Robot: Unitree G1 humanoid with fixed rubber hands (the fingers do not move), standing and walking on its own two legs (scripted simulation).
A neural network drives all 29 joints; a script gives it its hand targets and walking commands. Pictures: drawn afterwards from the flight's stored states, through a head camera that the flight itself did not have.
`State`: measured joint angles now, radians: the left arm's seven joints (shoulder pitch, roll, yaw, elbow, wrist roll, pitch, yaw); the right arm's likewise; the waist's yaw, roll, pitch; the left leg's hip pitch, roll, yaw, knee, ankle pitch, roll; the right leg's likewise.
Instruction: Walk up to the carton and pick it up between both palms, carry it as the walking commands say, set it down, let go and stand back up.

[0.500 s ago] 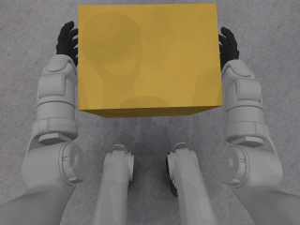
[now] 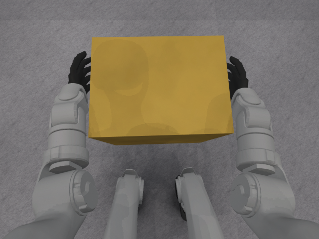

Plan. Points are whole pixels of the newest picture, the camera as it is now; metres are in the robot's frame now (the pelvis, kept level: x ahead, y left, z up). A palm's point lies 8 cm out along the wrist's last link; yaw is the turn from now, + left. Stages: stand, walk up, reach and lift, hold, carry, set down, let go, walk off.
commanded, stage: reach and lift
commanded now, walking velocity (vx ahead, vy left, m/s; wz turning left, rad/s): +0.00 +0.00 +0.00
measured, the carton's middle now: (158, 101) +0.45 +0.00 -0.13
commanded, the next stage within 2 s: none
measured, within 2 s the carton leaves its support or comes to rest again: neither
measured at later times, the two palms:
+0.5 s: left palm (64, 83) +0.45 +0.19 +0.01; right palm (254, 88) +0.44 -0.19 +0.01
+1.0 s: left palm (42, 81) +0.42 +0.19 +0.08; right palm (279, 86) +0.41 -0.19 +0.08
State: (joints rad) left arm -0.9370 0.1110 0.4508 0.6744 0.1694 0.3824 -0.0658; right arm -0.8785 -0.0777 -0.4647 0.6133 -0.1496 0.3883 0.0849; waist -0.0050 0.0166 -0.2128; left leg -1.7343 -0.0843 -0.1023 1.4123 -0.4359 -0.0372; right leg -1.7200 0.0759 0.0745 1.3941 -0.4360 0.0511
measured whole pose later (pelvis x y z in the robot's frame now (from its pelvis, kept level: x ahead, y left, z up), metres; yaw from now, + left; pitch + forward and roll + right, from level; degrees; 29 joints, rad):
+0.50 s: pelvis +0.02 +0.00 +0.06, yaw +0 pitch +38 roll -1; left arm -0.75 0.05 0.45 0.61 0.19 0.38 -0.09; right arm -0.69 -0.01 -0.46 0.54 -0.17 0.39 0.10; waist 0.00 0.01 -0.24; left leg -1.43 -0.07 -0.11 1.16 -0.39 -0.03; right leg -1.42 0.07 0.09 1.14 -0.39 0.04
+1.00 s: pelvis +0.04 +0.00 +0.13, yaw +1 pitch +29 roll -1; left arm -0.57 0.00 0.43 0.52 0.22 0.38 -0.12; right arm -0.51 0.03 -0.42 0.45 -0.20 0.40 0.13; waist -0.01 0.02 -0.18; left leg -1.06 -0.06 -0.12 0.85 -0.30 -0.02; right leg -1.04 0.06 0.10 0.83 -0.29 0.03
